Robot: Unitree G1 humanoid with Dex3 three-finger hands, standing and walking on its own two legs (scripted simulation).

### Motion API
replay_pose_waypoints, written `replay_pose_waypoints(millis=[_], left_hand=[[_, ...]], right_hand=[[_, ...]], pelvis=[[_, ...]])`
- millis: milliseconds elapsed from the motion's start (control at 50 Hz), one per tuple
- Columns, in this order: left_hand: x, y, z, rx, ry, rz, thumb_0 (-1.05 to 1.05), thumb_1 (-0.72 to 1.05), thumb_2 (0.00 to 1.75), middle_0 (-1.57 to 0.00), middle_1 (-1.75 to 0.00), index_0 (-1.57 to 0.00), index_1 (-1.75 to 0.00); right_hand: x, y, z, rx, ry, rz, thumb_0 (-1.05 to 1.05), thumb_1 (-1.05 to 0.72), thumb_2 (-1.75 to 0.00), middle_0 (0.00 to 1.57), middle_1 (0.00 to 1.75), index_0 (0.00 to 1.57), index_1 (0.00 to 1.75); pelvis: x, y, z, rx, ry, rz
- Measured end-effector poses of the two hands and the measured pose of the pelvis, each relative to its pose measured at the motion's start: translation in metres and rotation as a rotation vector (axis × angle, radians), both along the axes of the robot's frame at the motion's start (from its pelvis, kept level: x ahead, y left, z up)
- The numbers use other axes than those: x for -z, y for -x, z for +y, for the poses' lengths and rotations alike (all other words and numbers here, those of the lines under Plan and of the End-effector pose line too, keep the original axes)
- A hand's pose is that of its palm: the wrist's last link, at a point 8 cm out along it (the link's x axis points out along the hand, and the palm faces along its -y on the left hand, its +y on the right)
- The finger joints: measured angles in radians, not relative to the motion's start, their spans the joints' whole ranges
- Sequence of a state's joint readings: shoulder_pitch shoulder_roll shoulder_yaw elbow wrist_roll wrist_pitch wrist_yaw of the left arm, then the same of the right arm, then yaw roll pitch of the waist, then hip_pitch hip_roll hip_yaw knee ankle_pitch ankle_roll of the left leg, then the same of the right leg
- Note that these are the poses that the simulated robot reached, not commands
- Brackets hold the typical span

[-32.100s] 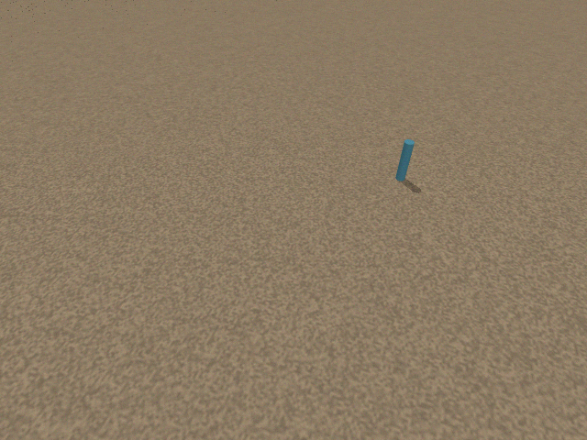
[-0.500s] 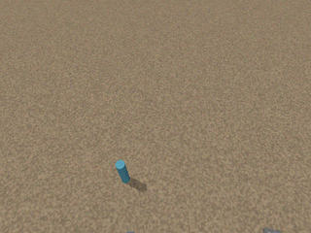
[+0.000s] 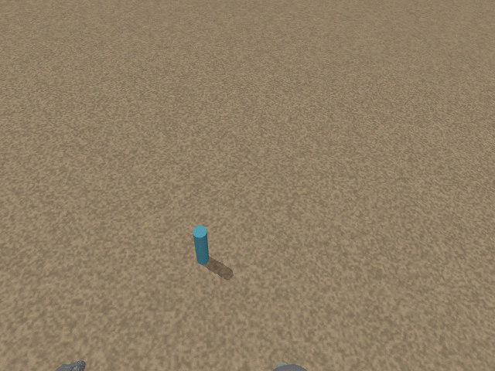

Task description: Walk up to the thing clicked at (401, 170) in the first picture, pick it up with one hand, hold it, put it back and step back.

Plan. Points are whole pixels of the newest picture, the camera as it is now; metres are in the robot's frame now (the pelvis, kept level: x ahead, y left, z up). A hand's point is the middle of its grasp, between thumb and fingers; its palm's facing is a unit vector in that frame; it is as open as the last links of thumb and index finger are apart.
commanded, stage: step back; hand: left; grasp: from the side
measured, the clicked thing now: (201, 246) +0.67 +0.15 -0.65
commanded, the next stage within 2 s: none
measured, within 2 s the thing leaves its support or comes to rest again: neither
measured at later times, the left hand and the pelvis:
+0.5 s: hand out of the picture -0.04 +0.23 -0.13, palm faces -0.03 -0.90 -0.43, open 7.4 cm; pelvis -0.16 -0.03 +0.00, yaw -2 degrees
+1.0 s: hand out of the picture -0.27 +0.21 -0.17, palm faces -0.06 -0.91 -0.40, open 7.4 cm; pelvis -0.35 -0.06 -0.02, yaw -4 degrees
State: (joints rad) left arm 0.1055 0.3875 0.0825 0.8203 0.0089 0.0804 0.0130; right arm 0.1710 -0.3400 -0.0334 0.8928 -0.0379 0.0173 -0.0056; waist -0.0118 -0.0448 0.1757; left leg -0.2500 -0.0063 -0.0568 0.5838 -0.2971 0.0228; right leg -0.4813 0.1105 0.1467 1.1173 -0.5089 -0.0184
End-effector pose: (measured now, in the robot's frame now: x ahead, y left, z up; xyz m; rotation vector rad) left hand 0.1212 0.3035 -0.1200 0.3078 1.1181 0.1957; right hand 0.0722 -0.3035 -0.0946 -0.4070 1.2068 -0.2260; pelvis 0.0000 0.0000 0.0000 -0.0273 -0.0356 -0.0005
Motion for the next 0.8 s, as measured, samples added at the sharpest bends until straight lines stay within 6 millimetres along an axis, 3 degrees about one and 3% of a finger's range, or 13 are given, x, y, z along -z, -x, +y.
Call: replay_pose_waypoints(millis=[140, 260, 380, 480, 560, 620, 720, 800], left_hand=[[0.003, 0.059, -0.001, 0.008, -0.024, 0.059, 0.0, 0.9, 0.9, -0.21, -0.3, -0.2, -0.3], [0.004, 0.105, -0.017, 0.042, -0.07, 0.086, 0.0, 0.91, 0.9, -0.2, -0.3, -0.2, -0.3], [-0.02, 0.151, -0.035, 0.036, -0.076, 0.068, 0.0, 0.9, 0.9, -0.21, -0.3, -0.2, -0.3], [-0.032, 0.163, -0.033, 0.035, -0.099, 0.012, 0.0, 0.9, 0.9, -0.21, -0.3, -0.21, -0.3], [-0.028, 0.17, -0.026, 0.041, -0.103, -0.066, 0.0, 0.9, 0.9, -0.21, -0.3, -0.2, -0.3], [-0.014, 0.183, -0.019, 0.037, -0.081, -0.11, 0.0, 0.9, 0.9, -0.21, -0.3, -0.2, -0.3], [-0.003, 0.228, -0.023, 0.016, -0.031, -0.052, 0.0, 0.9, 0.9, -0.2, -0.3, -0.2, -0.3], [-0.003, 0.273, -0.027, -0.006, -0.004, -0.005, 0.0, 0.9, 0.9, -0.21, -0.3, -0.2, -0.3]], right_hand=[[-0.004, 0.012, -0.009, -0.002, 0.004, -0.1, 0.01, -0.9, -0.9, 0.21, 0.3, 0.21, 0.3], [0.019, 0.04, -0.034, 0.012, -0.026, -0.169, 0.0, -0.9, -0.9, 0.21, 0.3, 0.21, 0.3], [0.025, 0.093, -0.044, 0.06, -0.068, -0.116, 0.0, -0.9, -0.9, 0.21, 0.3, 0.2, 0.3], [0.027, 0.147, -0.047, 0.058, -0.057, -0.05, 0.0, -0.9, -0.9, 0.21, 0.3, 0.2, 0.3], [0.032, 0.186, -0.041, 0.031, -0.036, 0.012, 0.01, -0.9, -0.9, 0.21, 0.3, 0.2, 0.3], [0.034, 0.212, -0.034, 0.009, -0.018, 0.031, 0.01, -0.9, -0.9, 0.21, 0.3, 0.2, 0.3], [0.018, 0.25, -0.024, -0.002, -0.02, 0.017, 0.01, -0.9, -0.9, 0.21, 0.3, 0.21, 0.3], [0.003, 0.265, -0.031, -0.006, -0.001, -0.021, 0.01, -0.9, -0.9, 0.21, 0.3, 0.21, 0.3]], pelvis=[[0.002, 0.04, -0.008, 0.05, -0.012, 0.006], [0.019, 0.085, -0.025, 0.092, -0.016, -0.019], [0.007, 0.119, -0.034, 0.081, -0.062, -0.019], [0.003, 0.148, -0.034, 0.05, -0.066, 0.008], [0.009, 0.179, -0.03, 0.003, -0.046, 0.008], [0.019, 0.206, -0.026, -0.024, -0.052, -0.012], [0.011, 0.241, -0.024, -0.014, -0.028, -0.034], [0.003, 0.265, -0.03, 0.009, -0.012, -0.009]])
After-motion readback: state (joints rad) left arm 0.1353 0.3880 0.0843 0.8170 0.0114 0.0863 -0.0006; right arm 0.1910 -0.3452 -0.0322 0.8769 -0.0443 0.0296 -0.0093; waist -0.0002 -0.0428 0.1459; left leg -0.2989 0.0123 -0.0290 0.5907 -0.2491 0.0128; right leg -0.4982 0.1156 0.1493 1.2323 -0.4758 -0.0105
